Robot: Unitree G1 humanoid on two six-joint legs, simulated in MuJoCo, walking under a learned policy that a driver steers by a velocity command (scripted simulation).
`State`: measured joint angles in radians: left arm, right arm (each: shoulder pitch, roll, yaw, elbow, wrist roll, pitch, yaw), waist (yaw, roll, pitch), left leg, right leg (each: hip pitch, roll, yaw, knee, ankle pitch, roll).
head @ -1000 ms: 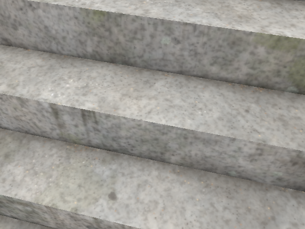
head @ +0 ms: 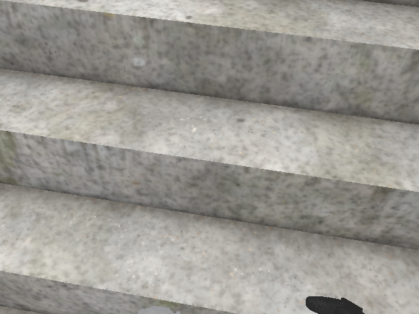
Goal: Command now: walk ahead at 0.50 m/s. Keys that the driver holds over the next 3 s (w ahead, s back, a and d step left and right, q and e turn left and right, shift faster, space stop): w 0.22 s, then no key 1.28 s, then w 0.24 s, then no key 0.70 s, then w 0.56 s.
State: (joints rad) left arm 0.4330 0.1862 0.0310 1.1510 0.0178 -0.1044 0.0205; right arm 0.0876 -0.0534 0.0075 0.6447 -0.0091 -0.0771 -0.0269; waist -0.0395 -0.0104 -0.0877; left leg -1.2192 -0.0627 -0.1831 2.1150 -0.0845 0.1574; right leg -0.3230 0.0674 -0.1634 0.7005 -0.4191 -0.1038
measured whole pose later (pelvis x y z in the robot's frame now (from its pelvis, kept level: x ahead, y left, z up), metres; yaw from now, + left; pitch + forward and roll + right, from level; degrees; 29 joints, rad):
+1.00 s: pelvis +0.37 +0.00 +0.33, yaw -2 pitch +0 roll +0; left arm 0.18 0.15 0.05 0.88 0.03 0.00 0.07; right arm 0.26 -0.15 -0.06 0.72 -0.06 -0.02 -0.02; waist -0.03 0.03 -0.04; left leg -0.73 -0.09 -0.13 1.79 0.05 0.07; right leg -0.68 -0.06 -0.13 1.19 -0.51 -0.07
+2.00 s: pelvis +0.49 +0.17 +0.41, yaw +0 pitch +1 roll -1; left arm 0.32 0.14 0.07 0.88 0.00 -0.09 0.05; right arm 0.28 -0.10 -0.02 0.74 0.00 -0.05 -0.04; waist -0.02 -0.03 -0.05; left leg -0.43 0.06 0.11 0.66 -0.24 0.03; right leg -0.37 -0.02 -0.04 0.79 -0.38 -0.05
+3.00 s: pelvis +0.58 +0.15 +0.43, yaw -1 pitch +4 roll -1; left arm 0.31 0.15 0.02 0.96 0.01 -0.10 0.01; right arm 0.29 -0.19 -0.05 0.92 -0.02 -0.06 0.00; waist 0.01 0.01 -0.09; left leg -0.49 0.03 0.11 1.07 -0.37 0.11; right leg -0.13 0.06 -0.05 0.37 -0.27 -0.09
